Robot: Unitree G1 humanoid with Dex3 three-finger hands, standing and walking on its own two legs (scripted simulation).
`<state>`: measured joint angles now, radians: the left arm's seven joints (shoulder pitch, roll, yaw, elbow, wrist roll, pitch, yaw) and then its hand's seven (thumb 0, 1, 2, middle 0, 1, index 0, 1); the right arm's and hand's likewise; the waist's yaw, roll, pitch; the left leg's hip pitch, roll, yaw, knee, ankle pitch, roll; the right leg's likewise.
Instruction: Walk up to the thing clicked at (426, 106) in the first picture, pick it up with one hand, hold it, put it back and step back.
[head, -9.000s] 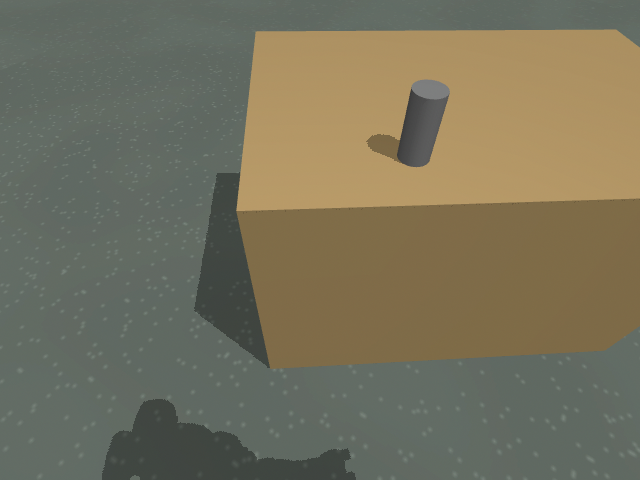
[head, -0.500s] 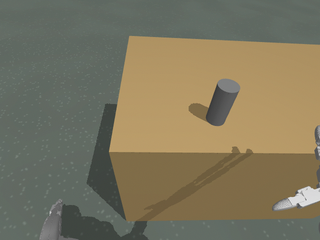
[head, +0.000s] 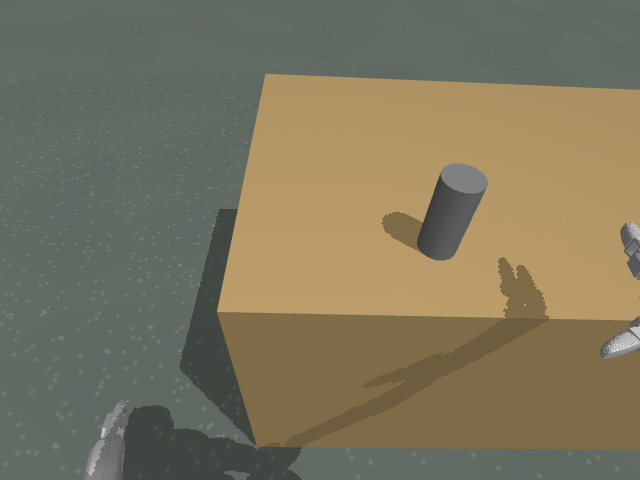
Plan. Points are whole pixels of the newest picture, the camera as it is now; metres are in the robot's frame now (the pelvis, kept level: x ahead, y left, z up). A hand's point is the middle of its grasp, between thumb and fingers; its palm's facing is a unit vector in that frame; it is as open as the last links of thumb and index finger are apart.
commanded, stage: go down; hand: right
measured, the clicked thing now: (448, 214) +0.48 -0.21 +0.05
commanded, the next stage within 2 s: none
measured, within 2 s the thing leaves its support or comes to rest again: neither
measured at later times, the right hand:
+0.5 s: hand (635, 248) +0.33 -0.35 +0.15, palm faces +0.18 +0.98 -0.01, open 17.7 cm
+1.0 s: hand (635, 223) +0.36 -0.37 +0.16, palm faces +0.19 +0.98 -0.01, open 17.5 cm
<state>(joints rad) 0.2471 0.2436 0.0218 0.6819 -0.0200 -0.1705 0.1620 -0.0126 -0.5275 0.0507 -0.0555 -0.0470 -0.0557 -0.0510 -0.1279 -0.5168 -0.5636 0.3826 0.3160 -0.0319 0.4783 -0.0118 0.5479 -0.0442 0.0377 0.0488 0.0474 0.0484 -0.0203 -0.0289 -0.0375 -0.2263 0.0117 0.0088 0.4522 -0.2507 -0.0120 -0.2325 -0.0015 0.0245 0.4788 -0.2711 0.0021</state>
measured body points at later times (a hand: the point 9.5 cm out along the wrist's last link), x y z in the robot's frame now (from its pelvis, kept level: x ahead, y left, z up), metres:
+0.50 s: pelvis -0.01 +0.01 -0.01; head +0.02 +0.01 +0.44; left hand +0.13 +0.26 -0.10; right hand +0.31 -0.40 +0.16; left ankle -0.01 +0.13 -0.74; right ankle -0.01 -0.12 -0.74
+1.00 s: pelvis +0.00 +0.00 -0.01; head +0.04 -0.01 +0.44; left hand +0.15 +0.26 -0.09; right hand +0.35 -0.43 +0.16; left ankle -0.01 +0.13 -0.74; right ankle -0.01 -0.12 -0.74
